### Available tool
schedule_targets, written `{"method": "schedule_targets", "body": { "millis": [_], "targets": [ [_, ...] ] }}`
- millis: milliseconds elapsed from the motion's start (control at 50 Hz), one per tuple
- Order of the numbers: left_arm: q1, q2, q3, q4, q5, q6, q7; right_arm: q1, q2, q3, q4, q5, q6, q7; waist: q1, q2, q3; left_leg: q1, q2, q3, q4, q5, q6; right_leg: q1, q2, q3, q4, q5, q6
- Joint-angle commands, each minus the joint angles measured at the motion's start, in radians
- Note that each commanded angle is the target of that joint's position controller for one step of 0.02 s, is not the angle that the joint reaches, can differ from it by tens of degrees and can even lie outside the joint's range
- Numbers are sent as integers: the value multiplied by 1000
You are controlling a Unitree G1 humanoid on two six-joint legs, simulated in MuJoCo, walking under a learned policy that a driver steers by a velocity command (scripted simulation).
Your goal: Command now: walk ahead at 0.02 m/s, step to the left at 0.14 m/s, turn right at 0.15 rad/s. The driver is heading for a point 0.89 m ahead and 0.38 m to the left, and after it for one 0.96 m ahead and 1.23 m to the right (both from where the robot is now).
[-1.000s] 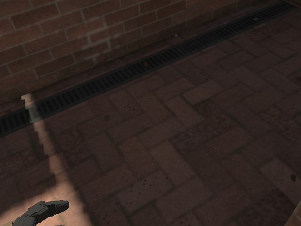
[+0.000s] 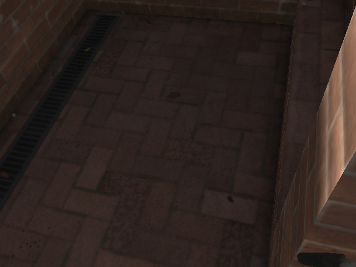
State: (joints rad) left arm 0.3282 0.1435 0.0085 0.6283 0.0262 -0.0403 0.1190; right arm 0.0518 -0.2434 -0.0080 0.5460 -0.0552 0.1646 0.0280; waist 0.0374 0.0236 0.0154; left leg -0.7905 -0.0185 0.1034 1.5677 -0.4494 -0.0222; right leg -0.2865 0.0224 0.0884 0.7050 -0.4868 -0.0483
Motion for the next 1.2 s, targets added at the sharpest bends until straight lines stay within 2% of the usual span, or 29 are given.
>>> {"method": "schedule_targets", "body": {
  "millis": [20, 240, 280, 300, 320, 340, 380, 420, 480, 520, 540, 560, 580, 640, 700, 740, 800, 840, 880, 900, 920, 960, 980, 1020, 1040, 1060, 1140, 1160, 1200],
  "targets": [
    [-17, 181, 65, -46, 1, -29, -6, -153, -4, 13, -140, -13, -36, 12, -11, -57, -109, -210, -12, -6, 0, 76, -9, 279, -200, 250, -162, 831, -11],
    [-143, 255, 96, 10, -3, -44, -45, 79, -100, -55, -87, 15, -18, -10, -129, -262, -106, 447, -21, 48, -743, 259, 134, 152, -194, -36, -251, 789, -7],
    [-208, 259, 99, -16, 2, -21, -48, 279, -138, -88, -39, 24, -37, 3, -249, -63, -98, 634, -59, 26, -1087, 316, 220, 88, -54, -166, 237, 739, 12],
    [-271, 154, 74, -44, 34, 3, -60, 419, -107, -80, 33, 39, -55, 9, -270, 151, -80, 843, 16, -118, -1016, 461, 302, -302, 84, -167, 713, -33, 14],
    [-95, 66, 40, -86, 38, 44, -62, 345, -134, -58, 14, 83, -91, 11, -34, 298, -82, 790, 145, -352, -892, 1082, 380, -524, 84, -91, 990, -135, 14],
    [-3, 124, 34, -102, 43, 55, -55, 244, -230, -88, -30, 82, -104, 0, -10, 395, -214, 734, 216, -624, -1151, 641, 415, -501, 61, -65, 934, -78, 18],
    [-46, 229, 70, -51, 16, 61, -46, 216, -88, -68, -58, 44, -101, -18, -9, 199, -98, 562, 141, -645, -1290, 262, 313, -402, 21, -46, 825, -3, 48],
    [-175, 299, 91, -37, -2, 73, -52, 229, -117, -87, -56, 36, -102, -16, -72, 60, -68, 482, 104, -583, -1336, 100, 273, -303, -11, -27, 599, 27, 40],
    [-174, 266, 80, 18, -17, 76, -24, 224, -144, -104, -52, 22, -98, -5, -64, 43, -38, 454, 19, -511, -1278, 484, 177, -127, -8, -46, 263, 8, 6],
    [141, 284, 89, 135, -9, 64, -13, 56, -174, -119, -93, 25, -87, 40, 65, 178, -65, 197, -127, -354, -1260, 782, -97, 381, 31, -114, -199, 48, -56],
    [279, 343, 124, 207, -10, 76, -3, 61, -163, -117, -73, 46, -99, 65, 147, -28, -128, 65, -232, -294, -987, 436, -151, 663, -59, -56, -405, 338, -97],
    [102, 343, 123, 150, -26, 83, 2, 267, -100, -94, -25, 33, -103, 46, 29, -338, -232, -6, -145, -291, -552, -142, -26, 665, -469, 290, -309, 232, -130],
    [46, 308, 104, 86, -7, 90, 20, 187, -152, -85, -79, 18, -107, 55, 44, -246, -224, -90, -94, -197, -294, -152, 8, 456, -698, 558, -505, 106, -262],
    [-74, 302, 108, 138, -13, 33, 16, 153, -169, -93, -86, -24, -78, 97, -78, -129, 13, -39, 16, -267, -58, 144, 23, 217, -454, 235, -503, 223, -117],
    [24, 303, 112, 164, -9, 7, -17, 178, -113, -72, -21, 5, -63, 107, -65, -100, 10, -27, 45, -222, -65, 232, -2, 228, -338, -64, -392, 449, -33],
    [-358, 256, 73, 11, 2, -24, -127, 262, -123, -55, -15, 89, -89, 54, -148, -337, 37, 353, 56, -71, -479, 229, 3, -220, -185, -268, -581, -152, 64],
    [-112, 364, 102, 97, 53, -41, -127, 35, -170, -64, -79, 69, -108, 65, -2, -283, 57, 429, 82, 95, -715, 170, 40, -63, -234, -256, -638, -156, 1],
    [-13, 380, 105, 122, 34, -32, -126, 17, -150, -52, -73, 32, -133, 55, 27, -230, 59, 417, 64, 96, -850, 33, 92, 60, -288, -250, -558, -104, -25],
    [-27, 339, 80, 123, 44, -17, -115, 415, -181, -73, 73, 23, -169, 33, -197, 36, -50, 844, -60, 88, -937, -47, 114, -95, -213, -342, -6, 319, -68],
    [-157, 200, 33, 60, 41, -30, -124, 606, -233, -72, 108, 38, -186, 15, -292, 324, -36, 992, 116, -202, -1017, -140, 76, -455, -149, -263, 431, 44, -73],
    [-120, 217, 52, -23, 18, -42, -141, 749, -463, -132, 92, 71, -195, -49, -260, 477, -186, 1146, 522, -928, -1371, 506, -23, -696, 44, -103, 698, -191, -1],
    [-103, 220, 57, 75, 12, -21, -159, 636, -416, -124, 103, 23, -212, -78, -179, 113, -118, 1016, 486, -602, -1162, 791, 48, -661, -16, 113, 766, 44, 15],
    [-234, 235, 46, 33, 2, -47, -178, 444, -318, -95, 85, 20, -218, -46, -144, 235, -57, 840, 323, -369, -1229, 46, 93, -636, -86, 77, 621, 168, 9],
    [-236, 280, 61, 45, -4, -28, -212, 292, -185, -42, 43, 40, -229, -32, -95, 308, 50, 673, 252, -234, -1361, -81, 87, -572, -76, 15, 532, 350, 28],
    [-112, 262, 70, 89, 48, 16, -245, 486, -184, -57, 151, 63, -221, -84, -40, 39, 73, 793, 356, -245, -1230, 860, -2, -553, -16, 58, 562, 355, 5],
    [-25, 217, 64, 126, 60, 55, -262, 536, -226, -69, 167, 78, -227, -101, 4, 43, 31, 821, 382, -173, -1126, 1320, -69, -540, 1, 11, 612, 274, 14],
    [-224, 166, 39, 71, -26, 52, -268, 425, -111, -48, 172, 49, -224, -73, -11, 130, 80, 745, 228, 104, -1353, 731, -25, -515, -25, -149, 444, 500, -25],
    [-236, 162, 32, 31, 39, 88, -308, 529, -210, -78, 236, 56, -189, -127, 9, 43, 171, 820, 265, 106, -1232, 1270, -39, -605, 9, -234, 456, 408, -32],
    [-289, 114, 9, -5, 57, 116, -319, 567, -194, -80, 274, 77, -189, -142, 0, 90, 171, 912, 322, 114, -1220, 1385, -28, -692, -32, -266, 386, 352, -45]
  ]
}}
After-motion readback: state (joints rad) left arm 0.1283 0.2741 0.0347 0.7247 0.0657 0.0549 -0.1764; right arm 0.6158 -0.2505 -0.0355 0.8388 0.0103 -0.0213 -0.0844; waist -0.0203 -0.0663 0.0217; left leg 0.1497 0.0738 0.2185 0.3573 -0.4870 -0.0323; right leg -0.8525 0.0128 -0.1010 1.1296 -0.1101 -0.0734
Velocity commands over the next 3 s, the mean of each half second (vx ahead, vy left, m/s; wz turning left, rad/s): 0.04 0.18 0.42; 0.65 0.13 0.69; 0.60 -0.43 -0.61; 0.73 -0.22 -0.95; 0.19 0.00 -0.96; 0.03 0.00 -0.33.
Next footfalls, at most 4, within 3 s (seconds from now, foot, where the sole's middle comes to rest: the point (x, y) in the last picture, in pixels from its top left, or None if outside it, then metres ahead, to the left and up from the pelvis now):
0.30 left None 0.16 0.16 -0.76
0.56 right None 0.21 0.08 -0.76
0.90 left None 0.13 0.48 -0.76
1.36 right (49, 221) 0.61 0.64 -0.76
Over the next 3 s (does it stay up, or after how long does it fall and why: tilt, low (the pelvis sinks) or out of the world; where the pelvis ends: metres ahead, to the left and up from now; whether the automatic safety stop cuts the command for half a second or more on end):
stays up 1.08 0.51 0.01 its command is cut before an obstacle from the start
